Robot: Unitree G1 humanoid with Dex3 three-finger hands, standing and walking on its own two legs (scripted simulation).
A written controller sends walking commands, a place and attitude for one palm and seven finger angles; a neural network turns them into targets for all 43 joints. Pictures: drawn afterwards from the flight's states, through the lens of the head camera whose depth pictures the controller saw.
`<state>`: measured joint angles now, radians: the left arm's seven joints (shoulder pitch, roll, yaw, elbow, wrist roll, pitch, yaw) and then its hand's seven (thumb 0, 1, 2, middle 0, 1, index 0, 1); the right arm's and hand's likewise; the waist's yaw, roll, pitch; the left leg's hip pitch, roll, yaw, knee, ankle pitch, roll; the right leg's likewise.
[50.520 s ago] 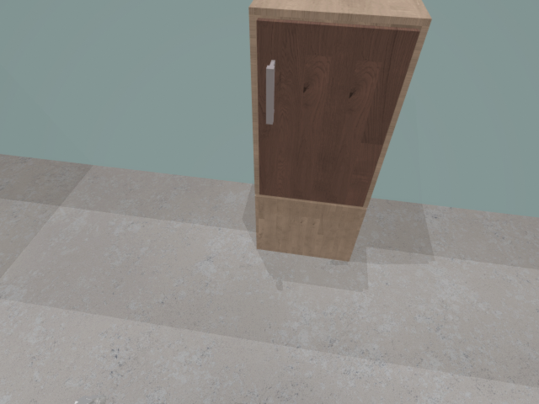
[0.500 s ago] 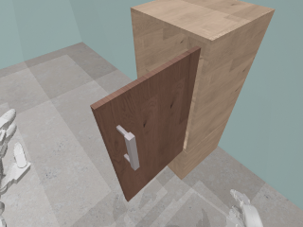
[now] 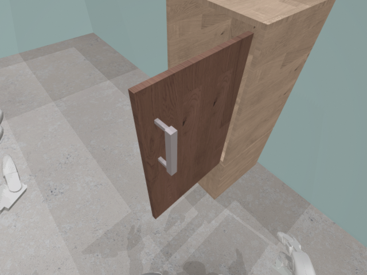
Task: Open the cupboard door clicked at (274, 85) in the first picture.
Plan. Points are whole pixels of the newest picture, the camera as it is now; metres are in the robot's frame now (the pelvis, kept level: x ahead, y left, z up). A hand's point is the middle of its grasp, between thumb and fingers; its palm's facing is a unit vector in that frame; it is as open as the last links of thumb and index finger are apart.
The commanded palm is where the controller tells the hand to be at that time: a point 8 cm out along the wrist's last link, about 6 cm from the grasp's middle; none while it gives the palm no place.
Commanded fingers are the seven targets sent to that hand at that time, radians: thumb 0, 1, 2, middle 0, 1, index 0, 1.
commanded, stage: step back with the hand held close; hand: left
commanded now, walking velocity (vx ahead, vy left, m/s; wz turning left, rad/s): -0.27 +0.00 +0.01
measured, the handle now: (165, 148) +0.38 +0.07 +0.06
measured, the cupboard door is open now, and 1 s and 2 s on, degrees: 94 94 94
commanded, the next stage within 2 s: stop stepping back and stand still in 0.54 s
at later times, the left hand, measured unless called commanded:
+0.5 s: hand (33, 230) +0.14 +0.21 +0.18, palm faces +0.25 -0.82 -0.52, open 7.4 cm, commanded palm +0.07 +0.26 +0.20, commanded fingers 0.00 0.90 0.90 -0.20 -0.30 -0.20 -0.30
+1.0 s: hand out of the picture +0.02 +0.22 +0.18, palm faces +0.41 -0.78 -0.46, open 7.4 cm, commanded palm -0.03 +0.25 +0.20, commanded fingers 0.00 0.90 0.90 -0.20 -0.30 -0.20 -0.30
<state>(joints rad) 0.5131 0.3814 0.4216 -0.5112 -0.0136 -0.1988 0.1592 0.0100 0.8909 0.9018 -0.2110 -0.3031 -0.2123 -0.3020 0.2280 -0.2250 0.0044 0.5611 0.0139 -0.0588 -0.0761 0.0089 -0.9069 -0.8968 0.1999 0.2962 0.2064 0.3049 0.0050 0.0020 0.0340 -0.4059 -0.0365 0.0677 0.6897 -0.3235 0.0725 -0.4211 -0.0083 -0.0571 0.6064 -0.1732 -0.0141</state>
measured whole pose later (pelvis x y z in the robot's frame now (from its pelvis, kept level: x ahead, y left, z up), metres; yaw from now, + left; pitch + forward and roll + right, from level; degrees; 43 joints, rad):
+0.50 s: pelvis -0.09 -0.03 +0.01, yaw -4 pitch +5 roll -1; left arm 0.56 0.49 0.44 -0.60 -0.09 -0.20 0.12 0.01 0.89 0.90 -0.21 -0.30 -0.21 -0.30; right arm 0.07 -0.18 0.03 0.59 -0.01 -0.09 -0.04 0.01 -0.91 -0.90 0.20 0.30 0.21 0.31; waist 0.01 -0.01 0.04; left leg -0.51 0.04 0.09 0.37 0.02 0.03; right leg -0.12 0.06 -0.02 0.39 -0.40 -0.04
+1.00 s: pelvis -0.18 -0.04 +0.02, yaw -2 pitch +0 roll +1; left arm 0.58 0.41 0.41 -0.46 -0.03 -0.20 0.15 0.01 0.89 0.90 -0.22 -0.30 -0.22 -0.30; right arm 0.29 -0.21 0.00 0.67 0.00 -0.09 -0.09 0.01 -0.91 -0.90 0.20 0.30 0.21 0.30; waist 0.01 -0.04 -0.05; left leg -0.46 0.00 0.02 0.88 -0.31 -0.01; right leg -0.23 0.02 -0.04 0.47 -0.26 -0.05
